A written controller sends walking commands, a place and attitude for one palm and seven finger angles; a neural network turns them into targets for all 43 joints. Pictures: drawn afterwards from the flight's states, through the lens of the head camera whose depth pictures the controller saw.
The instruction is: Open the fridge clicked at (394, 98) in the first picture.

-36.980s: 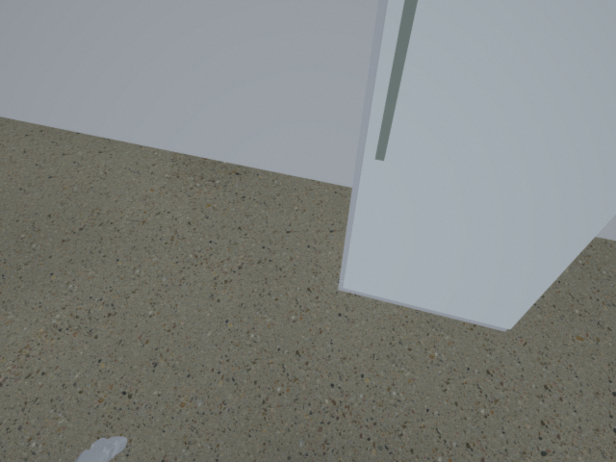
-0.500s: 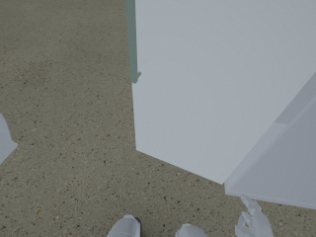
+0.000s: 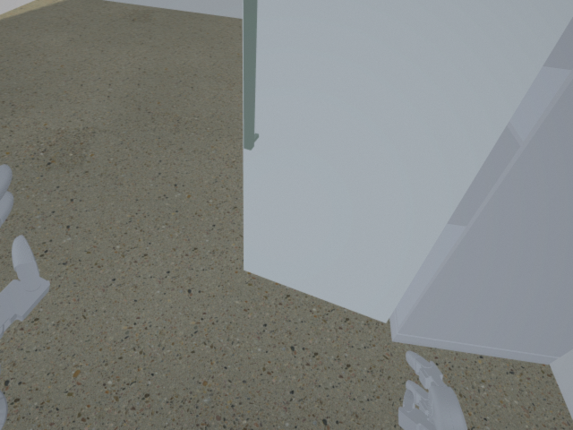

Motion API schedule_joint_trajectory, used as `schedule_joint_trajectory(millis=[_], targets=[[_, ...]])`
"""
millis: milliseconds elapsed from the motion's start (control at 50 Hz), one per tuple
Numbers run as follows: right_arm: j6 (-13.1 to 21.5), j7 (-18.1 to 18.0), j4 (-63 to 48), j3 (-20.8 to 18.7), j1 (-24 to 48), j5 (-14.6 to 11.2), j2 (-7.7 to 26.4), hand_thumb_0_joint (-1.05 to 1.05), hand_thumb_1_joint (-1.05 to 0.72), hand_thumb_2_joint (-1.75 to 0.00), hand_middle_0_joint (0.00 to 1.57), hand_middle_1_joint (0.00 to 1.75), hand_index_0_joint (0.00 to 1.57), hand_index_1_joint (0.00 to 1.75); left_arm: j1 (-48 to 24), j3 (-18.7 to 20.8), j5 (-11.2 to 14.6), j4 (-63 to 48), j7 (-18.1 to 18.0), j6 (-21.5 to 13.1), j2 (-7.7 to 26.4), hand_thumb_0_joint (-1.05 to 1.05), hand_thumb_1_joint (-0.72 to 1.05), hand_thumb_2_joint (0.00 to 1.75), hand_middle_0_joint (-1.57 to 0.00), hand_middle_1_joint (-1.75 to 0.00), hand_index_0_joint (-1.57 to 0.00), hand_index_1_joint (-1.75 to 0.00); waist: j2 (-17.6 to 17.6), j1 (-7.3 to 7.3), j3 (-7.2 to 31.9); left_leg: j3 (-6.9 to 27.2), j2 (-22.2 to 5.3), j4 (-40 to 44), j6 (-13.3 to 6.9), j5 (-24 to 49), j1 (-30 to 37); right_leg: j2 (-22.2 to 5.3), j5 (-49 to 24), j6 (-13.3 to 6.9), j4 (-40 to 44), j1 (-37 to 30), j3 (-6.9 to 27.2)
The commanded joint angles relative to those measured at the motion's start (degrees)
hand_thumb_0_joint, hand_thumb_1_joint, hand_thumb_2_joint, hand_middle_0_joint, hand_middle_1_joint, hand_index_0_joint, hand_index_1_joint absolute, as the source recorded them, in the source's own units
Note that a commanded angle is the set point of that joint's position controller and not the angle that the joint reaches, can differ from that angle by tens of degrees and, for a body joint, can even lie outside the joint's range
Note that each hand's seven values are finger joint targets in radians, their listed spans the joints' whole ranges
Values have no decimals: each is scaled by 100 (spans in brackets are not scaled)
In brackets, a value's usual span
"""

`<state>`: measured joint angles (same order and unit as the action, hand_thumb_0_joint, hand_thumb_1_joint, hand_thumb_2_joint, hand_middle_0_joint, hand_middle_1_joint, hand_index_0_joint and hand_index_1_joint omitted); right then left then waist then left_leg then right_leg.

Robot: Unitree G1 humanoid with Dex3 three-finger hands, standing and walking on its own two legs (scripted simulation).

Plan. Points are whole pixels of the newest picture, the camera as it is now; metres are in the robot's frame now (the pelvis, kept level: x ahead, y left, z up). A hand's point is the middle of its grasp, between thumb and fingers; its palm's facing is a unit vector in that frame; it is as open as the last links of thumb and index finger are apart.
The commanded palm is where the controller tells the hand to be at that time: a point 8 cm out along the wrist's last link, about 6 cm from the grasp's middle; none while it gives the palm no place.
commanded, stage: stop stepping back and stand still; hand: left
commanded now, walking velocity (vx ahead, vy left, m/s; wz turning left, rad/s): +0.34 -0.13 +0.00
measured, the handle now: (253, 69) +0.80 +0.12 +0.15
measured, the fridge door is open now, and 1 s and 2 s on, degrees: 76 76 76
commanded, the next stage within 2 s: let the arm hang, fingers relaxed in 0.64 s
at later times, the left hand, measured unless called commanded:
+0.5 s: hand (106, 278) +0.23 +0.21 +0.16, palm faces +0.34 -0.83 -0.45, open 7.5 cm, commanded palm +0.17 +0.26 +0.18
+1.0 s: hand out of the picture +0.11 +0.19 -0.15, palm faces -0.14 -0.96 -0.25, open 7.4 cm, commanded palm none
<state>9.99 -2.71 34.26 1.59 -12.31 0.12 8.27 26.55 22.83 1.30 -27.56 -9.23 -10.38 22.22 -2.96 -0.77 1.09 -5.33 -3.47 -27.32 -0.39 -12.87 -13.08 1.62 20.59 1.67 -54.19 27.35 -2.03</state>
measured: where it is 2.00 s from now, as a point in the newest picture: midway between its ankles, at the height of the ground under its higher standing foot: outside the picture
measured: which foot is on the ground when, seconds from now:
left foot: down 0.00-0.16, up 0.18-0.44, down 0.46-1.00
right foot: up 0.00-0.14, down 0.16-1.00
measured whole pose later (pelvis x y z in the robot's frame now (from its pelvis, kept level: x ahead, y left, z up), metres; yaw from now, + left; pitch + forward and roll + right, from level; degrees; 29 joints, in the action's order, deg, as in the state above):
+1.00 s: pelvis -0.01 +0.00 -0.02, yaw -4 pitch +0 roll +0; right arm -0.3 0.3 46.9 0.8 -7.8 1.3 17.7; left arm 15.9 -1.4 -1.3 39.0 0.5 3.0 14.5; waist 0.0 -1.3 -0.9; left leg -5.3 0.5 -33.6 -3.2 -11.0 -23.2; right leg -0.2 24.0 -1.4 -35.1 11.6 -4.0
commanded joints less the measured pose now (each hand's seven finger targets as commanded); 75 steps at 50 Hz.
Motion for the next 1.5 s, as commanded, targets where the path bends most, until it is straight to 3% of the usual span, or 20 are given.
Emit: schedule_joint_trajectory(millis=[0,80,100,140,180,260,360,420,460,500,580,640,700,720,780,800,900,980,1080,1480], targets=[[29,-85,-840,-366,579,2,1085,0,-90,-90,20,30,20,30,206,645,-35,-1302,-106,-337,1175,0,90,90,-20,-30,-20,-30,1706,34,-112,929,-1360,2171,-431,-2830,-1137,-11,240,-107,1019,-990,-532],[-253,-233,-780,-389,428,58,1087,0,-90,-90,20,30,20,30,-139,700,-25,-795,-175,-159,1190,0,90,90,-20,-30,-20,-30,1392,26,137,448,-928,1106,-196,-2916,-1314,116,570,-311,2734,-2336,-800],[-287,-216,-754,-408,396,33,1080,0,-90,-90,20,30,20,30,-76,654,-46,-722,-171,-95,1176,0,90,90,-20,-30,-20,-30,939,10,165,156,-674,152,-187,-2448,-1388,-268,493,-496,3095,-2396,-259],[-265,-186,-784,-392,471,-7,998,0,-90,-90,20,30,20,30,-335,951,-26,-863,-182,-122,1697,0,90,90,-20,-30,-20,-30,-1210,168,31,-46,80,-2557,39,-1572,-2560,-2191,-142,-1403,4241,-2359,2855],[-69,-109,-601,-325,293,70,1020,0,-90,-90,20,30,20,30,-612,1026,-11,-1046,-234,-412,1708,0,90,90,-20,-30,-20,-30,-682,102,468,322,-19,-3173,204,-1401,-2868,-2306,-2889,-1606,3601,-3077,2303],[-119,-116,-488,-340,374,31,958,0,-90,-90,20,30,20,30,83,675,-15,-956,-222,-474,1176,0,90,90,-20,-30,-20,-30,-53,101,144,32,52,-2105,120,-687,-1842,-1720,-3539,-1105,3280,-2189,1137],[20,-185,-502,-430,327,64,995,0,-90,-90,20,30,20,30,-111,823,-9,-1010,-187,-624,1342,0,90,90,-20,-30,-20,-30,-403,144,-5,-201,242,-650,5,111,-596,-1475,-2248,-781,3329,-1573,873],[89,-223,-580,-523,231,25,1132,0,-90,-90,20,30,20,30,30,927,8,-1237,-146,-724,1399,0,90,90,-20,-30,-20,-30,675,85,232,326,-98,221,-204,1127,428,-1040,-2228,-363,2447,-1246,664],[112,-171,-695,-543,305,-24,1246,0,-90,-90,20,30,20,30,37,1032,-9,-1468,-154,-799,1469,0,90,90,-20,-30,-20,-30,1514,209,646,1277,-863,267,-559,1941,835,-364,-711,-10,1801,-890,316],[161,-176,-635,-469,318,78,1168,0,-90,-90,20,30,20,30,406,1045,47,-1024,-88,-736,1390,0,90,90,-20,-30,-20,-30,1860,192,412,1762,-1139,828,-705,1004,32,-251,523,-69,1795,-1130,194],[152,-164,-617,-414,292,9,1141,0,-90,-90,20,30,20,30,233,980,16,-986,-63,-642,1279,0,90,90,-20,-30,-20,-30,679,99,326,1042,-674,536,-360,254,-539,-308,-597,-186,3006,-1835,263],[14,-102,-605,-419,303,-40,1039,0,-90,-90,20,30,20,30,517,893,119,-848,-45,-535,1190,0,90,90,-20,-30,-20,-30,-380,29,593,378,-96,-577,-72,568,-281,-1135,-2082,-424,3441,-1592,1394],[-57,-140,-623,-385,372,-37,1059,0,-90,-90,20,30,20,30,316,804,106,-785,-52,-432,1162,0,90,90,-20,-30,-20,-30,-127,47,711,291,-95,-340,-83,1031,-79,-1083,-3123,-292,3147,-1724,1102],[107,340,446,-588,925,-35,2155,0,-90,-90,20,30,20,30,-150,-1568,-389,3256,699,518,462,0,90,90,-20,-30,-20,-30,354,-134,450,671,-424,-1178,-109,2566,-369,-1351,-4010,-385,2100,-1203,327],[-499,274,303,-556,536,-27,1976,0,-90,-90,20,30,20,30,-387,-1672,-249,3529,862,1021,197,0,90,90,-20,-30,-20,-30,650,49,655,1075,-758,-506,-404,1678,-395,-760,-919,-316,1962,-958,180],[-627,276,287,-480,603,3,1969,0,-90,-90,20,30,20,30,-578,-1698,-272,3863,874,1027,263,0,90,90,-20,-30,-20,-30,267,94,393,1311,-863,-263,-514,1457,-696,-601,-304,-324,1886,-1015,126],[-850,253,587,-368,666,99,1886,0,-90,-90,20,30,20,30,-1169,-1908,-285,5482,858,963,478,0,90,90,-20,-30,-20,-30,-912,68,217,1076,-346,-279,-309,1189,-426,-940,-983,-534,2803,-1153,614],[-974,274,1055,-341,628,152,1769,0,-90,-90,20,30,20,30,-1341,-2069,-251,6597,835,962,435,0,90,90,-20,-30,-20,-30,477,-38,139,942,-238,10,-214,818,69,-987,-660,-588,3130,-1055,754],[-995,205,1582,-347,609,116,1719,0,-90,-90,20,30,20,30,-1120,-2095,-216,7703,855,940,352,0,90,90,-20,-30,-20,-30,1452,33,216,1054,-351,477,-228,273,113,-815,-346,-550,3510,-1571,642],[-934,171,2669,-443,653,72,2146,0,-90,-90,20,30,20,30,-1582,-2145,-218,9026,852,894,637,0,90,90,-20,-30,-20,-30,53,33,-37,1119,-559,1222,-248,548,761,-833,-536,-455,3962,-1646,464]])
